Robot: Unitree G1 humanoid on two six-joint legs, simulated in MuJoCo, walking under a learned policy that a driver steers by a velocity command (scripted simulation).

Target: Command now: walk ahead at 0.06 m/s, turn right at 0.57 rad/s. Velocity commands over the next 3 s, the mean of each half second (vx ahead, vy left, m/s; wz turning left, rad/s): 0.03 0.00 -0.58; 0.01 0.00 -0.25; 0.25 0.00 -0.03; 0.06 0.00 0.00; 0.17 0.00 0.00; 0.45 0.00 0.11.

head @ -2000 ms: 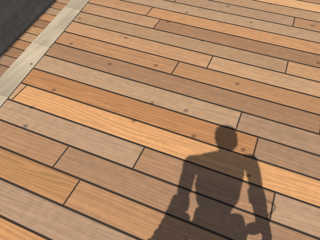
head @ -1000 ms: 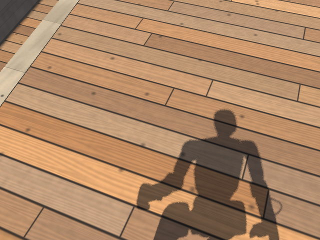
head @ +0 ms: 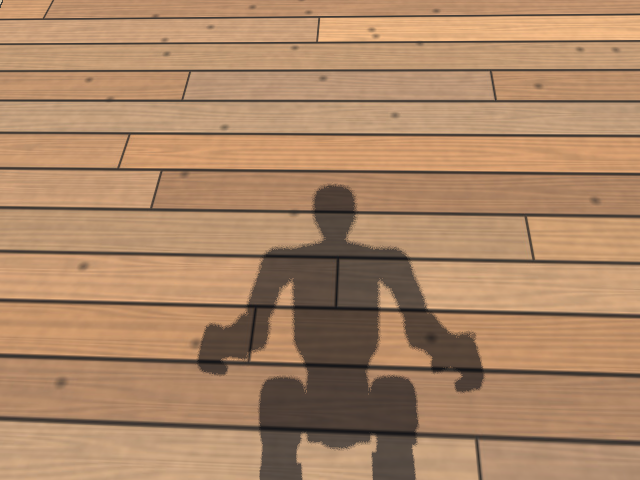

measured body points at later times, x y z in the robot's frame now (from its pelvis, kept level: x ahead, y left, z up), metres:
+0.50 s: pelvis +0.03 +0.04 +0.02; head +0.07 +0.05 +0.46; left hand +0.27 +0.27 -0.09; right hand +0.05 -0.27 -0.08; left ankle +0.07 +0.15 -0.72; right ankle +0.01 -0.08 -0.65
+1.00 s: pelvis +0.02 +0.00 +0.01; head +0.03 -0.01 +0.46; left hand +0.28 +0.15 -0.08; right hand -0.01 -0.30 -0.11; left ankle +0.06 +0.14 -0.70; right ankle -0.03 -0.10 -0.72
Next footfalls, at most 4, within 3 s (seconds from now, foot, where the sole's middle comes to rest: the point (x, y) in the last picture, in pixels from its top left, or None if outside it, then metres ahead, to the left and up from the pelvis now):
0.36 left None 0.11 0.14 -0.76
0.76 right None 0.01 -0.11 -0.76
1.08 left None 0.08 0.10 -0.76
1.48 right None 0.21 -0.24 -0.76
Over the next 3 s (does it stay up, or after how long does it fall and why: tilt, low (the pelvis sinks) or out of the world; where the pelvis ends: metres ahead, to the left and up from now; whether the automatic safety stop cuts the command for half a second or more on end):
stays up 0.49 -0.27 0.01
